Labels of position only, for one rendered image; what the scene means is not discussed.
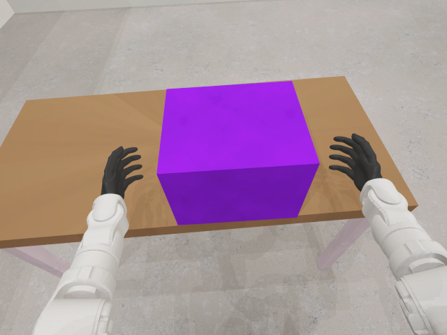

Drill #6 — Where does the left robot upper arm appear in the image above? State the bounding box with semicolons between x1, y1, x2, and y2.
36;299;114;335

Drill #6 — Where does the carton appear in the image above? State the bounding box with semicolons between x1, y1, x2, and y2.
156;81;320;225

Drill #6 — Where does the left robot forearm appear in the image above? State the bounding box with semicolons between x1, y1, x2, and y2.
31;193;129;335

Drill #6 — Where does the right robot upper arm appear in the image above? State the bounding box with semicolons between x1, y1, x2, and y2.
395;265;447;335

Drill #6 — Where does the right robot forearm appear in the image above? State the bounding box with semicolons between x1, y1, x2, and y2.
360;178;447;281

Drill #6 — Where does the table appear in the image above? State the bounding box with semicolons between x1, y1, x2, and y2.
0;76;418;278

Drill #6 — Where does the right robot hand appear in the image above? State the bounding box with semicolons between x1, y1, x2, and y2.
329;133;383;192

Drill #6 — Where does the left robot hand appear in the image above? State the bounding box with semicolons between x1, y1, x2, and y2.
101;146;143;199

